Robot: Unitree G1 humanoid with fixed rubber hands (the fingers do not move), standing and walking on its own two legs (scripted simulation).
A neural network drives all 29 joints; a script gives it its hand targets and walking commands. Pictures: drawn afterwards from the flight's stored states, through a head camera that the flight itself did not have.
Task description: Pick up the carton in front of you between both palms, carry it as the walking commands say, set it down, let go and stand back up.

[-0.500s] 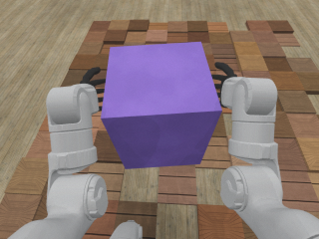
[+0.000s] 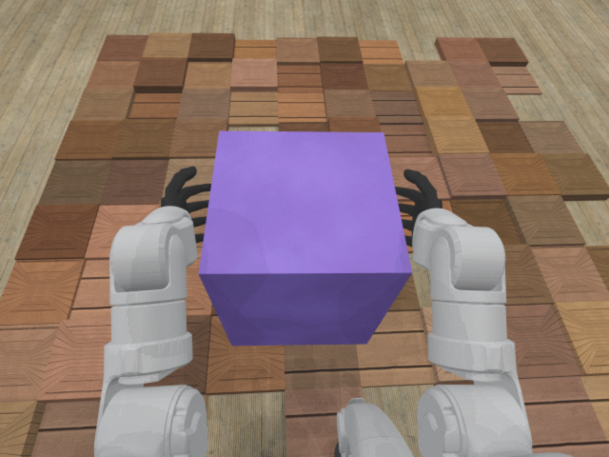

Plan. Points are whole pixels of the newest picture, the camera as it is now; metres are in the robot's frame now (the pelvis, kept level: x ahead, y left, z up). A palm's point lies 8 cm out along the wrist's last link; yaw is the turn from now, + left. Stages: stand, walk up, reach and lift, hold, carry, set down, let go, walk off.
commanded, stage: carry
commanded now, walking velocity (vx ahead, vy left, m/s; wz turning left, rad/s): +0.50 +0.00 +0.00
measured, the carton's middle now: (300, 248) +0.38 -0.02 +0.01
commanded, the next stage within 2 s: none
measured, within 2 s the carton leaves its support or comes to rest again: neither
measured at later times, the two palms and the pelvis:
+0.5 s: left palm (185, 15) +0.67 +0.13 +0.18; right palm (387, 5) +0.70 -0.17 +0.18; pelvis +0.31 -0.04 +0.01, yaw +2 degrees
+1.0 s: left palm out of the picture +0.99 +0.11 +0.15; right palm out of the picture +0.97 -0.19 +0.14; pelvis +0.61 -0.01 +0.03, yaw +0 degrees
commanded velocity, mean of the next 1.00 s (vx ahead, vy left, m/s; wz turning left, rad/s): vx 0.50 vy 0.00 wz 0.00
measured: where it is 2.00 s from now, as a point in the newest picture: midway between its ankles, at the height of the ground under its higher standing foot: (283, 174)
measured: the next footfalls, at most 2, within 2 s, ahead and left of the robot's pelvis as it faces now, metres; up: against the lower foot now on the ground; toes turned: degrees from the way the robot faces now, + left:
right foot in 0.22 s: +0.32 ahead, -0.12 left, +0.01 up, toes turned -3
left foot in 0.64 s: +0.59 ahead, +0.09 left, +0.04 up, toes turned +5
